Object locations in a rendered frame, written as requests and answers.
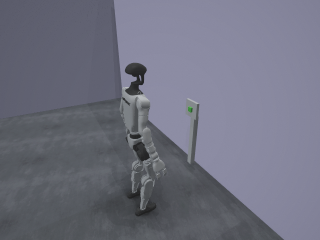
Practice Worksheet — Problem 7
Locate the left robot thigh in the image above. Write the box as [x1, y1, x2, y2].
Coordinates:
[125, 137, 144, 172]

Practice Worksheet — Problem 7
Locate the panel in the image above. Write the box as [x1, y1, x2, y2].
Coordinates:
[185, 98, 200, 164]

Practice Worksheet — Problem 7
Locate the robot left upper arm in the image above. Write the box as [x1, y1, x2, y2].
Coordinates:
[119, 87, 129, 115]

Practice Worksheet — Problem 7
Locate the right robot foot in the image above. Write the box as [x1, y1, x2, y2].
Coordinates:
[135, 202, 156, 217]

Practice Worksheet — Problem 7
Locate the robot right upper arm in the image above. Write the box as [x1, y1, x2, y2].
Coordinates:
[136, 96, 151, 136]

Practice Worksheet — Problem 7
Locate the robot right hand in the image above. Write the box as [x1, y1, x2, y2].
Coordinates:
[152, 159, 167, 180]

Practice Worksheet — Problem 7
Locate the right robot forearm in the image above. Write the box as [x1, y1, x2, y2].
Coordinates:
[142, 128, 159, 162]

